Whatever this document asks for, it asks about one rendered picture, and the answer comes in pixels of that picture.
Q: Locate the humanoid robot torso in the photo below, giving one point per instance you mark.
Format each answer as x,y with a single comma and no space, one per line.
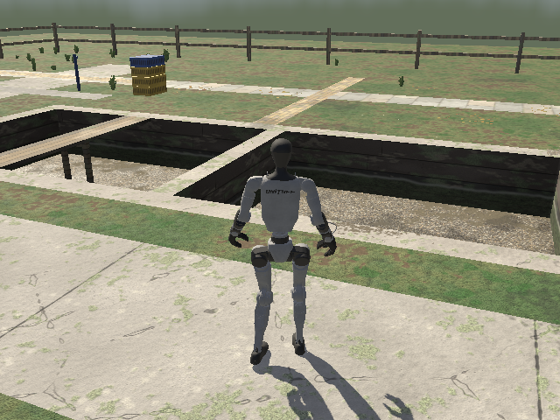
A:
280,205

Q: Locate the robot left forearm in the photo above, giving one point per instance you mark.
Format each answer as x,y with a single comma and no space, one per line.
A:
237,226

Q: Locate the left robot hand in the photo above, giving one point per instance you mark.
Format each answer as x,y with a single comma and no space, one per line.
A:
236,243

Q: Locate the humanoid robot head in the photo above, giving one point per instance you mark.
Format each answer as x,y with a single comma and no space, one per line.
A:
281,150

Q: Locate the robot right forearm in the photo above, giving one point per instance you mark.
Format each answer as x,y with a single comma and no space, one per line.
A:
324,230

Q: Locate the right robot upper arm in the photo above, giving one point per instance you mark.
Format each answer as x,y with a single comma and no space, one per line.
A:
308,186

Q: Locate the right robot hand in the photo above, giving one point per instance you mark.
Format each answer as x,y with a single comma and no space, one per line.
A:
331,245

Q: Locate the left robot upper arm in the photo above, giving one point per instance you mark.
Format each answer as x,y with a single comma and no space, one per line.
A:
248,196

